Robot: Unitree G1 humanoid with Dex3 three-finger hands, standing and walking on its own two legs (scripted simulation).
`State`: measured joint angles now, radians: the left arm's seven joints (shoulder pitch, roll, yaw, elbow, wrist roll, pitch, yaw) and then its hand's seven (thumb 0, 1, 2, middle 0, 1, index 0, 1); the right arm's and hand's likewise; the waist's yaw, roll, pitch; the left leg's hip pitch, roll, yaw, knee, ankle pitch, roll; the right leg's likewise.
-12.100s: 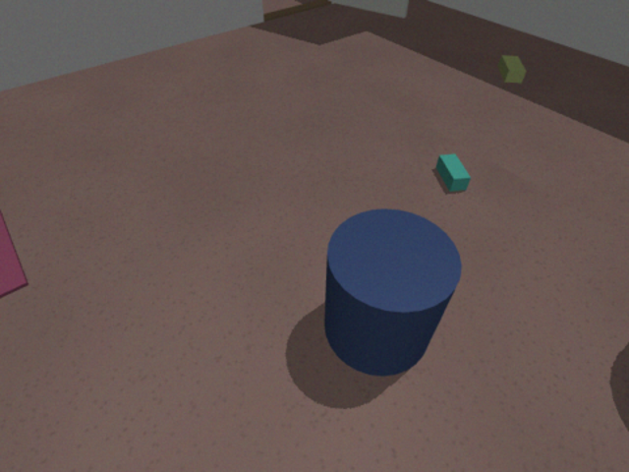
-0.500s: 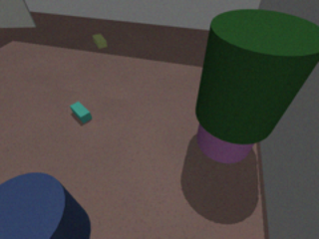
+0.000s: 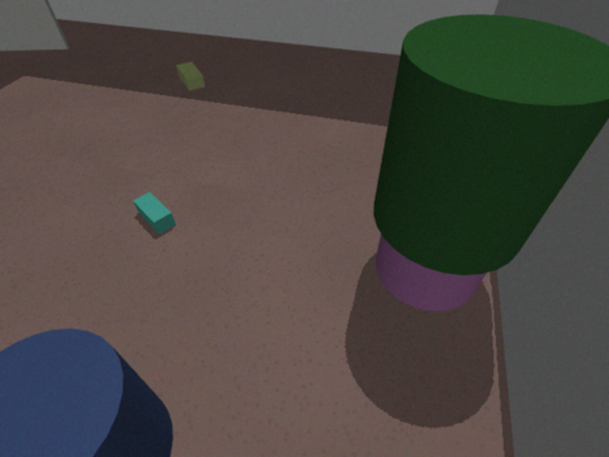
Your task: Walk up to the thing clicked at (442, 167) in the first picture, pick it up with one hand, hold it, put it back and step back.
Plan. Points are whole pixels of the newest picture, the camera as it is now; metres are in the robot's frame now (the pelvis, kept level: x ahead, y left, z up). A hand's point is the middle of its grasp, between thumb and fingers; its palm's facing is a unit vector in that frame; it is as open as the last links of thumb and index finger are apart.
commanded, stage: walk up
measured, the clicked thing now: (154, 212) +1.26 +0.76 -0.74
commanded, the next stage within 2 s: none
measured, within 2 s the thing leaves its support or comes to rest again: neither
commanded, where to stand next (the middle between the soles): +0.03 +0.02 m, yaw +78 degrees
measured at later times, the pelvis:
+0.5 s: pelvis -0.01 -0.01 -0.03, yaw +25 degrees
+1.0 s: pelvis +0.01 -0.08 -0.01, yaw +49 degrees
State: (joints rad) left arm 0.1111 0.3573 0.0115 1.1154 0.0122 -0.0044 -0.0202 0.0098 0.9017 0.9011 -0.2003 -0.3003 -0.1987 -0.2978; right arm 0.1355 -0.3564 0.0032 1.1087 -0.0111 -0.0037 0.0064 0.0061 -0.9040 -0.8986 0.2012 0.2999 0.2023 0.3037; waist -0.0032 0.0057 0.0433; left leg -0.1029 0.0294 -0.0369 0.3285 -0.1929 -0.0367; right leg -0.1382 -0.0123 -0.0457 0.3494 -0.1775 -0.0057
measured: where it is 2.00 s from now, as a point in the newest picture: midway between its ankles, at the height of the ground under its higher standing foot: outside the picture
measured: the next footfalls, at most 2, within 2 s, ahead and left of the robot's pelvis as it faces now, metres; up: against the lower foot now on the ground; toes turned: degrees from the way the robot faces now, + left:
left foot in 0.40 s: +0.02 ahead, +0.14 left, +0.00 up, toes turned +24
right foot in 0.74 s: +0.12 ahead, -0.12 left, +0.00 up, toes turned +38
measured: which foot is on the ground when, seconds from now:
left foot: down 0.00-0.14, up 0.16-0.38, down 0.40-0.76, up 0.78-1.00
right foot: down 0.00-0.42, up 0.44-0.72, down 0.74-1.00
